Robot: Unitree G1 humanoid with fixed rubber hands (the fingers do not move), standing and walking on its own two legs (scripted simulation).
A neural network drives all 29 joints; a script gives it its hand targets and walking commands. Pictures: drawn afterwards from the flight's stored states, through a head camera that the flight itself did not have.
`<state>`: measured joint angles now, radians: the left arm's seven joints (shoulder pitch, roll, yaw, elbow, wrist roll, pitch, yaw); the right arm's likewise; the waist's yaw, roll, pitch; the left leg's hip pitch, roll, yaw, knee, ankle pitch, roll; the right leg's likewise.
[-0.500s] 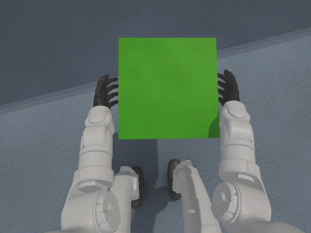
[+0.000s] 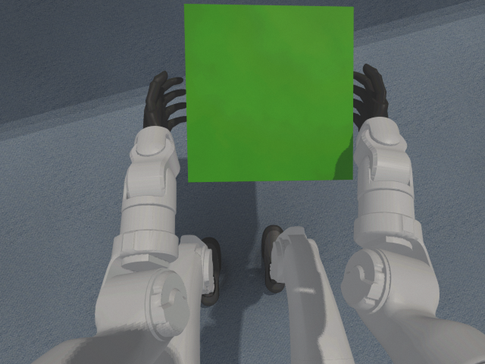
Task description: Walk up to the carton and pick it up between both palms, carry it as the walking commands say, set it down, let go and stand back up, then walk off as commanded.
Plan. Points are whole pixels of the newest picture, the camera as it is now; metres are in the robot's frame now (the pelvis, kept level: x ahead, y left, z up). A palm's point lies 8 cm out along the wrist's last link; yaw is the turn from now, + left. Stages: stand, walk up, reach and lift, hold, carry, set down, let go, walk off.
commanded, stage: set down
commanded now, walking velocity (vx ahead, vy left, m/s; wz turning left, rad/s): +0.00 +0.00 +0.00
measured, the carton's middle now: (261, 110) +0.50 -0.06 -0.19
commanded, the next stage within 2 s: none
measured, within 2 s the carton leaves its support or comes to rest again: neither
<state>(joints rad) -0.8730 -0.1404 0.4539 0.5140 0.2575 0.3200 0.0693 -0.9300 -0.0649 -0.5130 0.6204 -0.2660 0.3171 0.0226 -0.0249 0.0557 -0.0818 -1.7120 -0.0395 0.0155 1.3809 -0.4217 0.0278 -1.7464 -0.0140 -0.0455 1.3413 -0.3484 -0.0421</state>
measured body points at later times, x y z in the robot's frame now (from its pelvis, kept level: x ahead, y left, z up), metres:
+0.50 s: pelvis +0.00 +0.00 -0.06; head +0.32 -0.04 +0.26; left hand +0.50 +0.09 -0.19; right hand +0.48 -0.24 -0.20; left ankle +0.08 +0.10 -0.56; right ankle +0.11 -0.10 -0.56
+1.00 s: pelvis -0.01 +0.00 -0.11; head +0.35 -0.04 +0.15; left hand +0.52 +0.09 -0.27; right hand +0.51 -0.25 -0.28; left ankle +0.08 +0.10 -0.56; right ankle +0.11 -0.10 -0.56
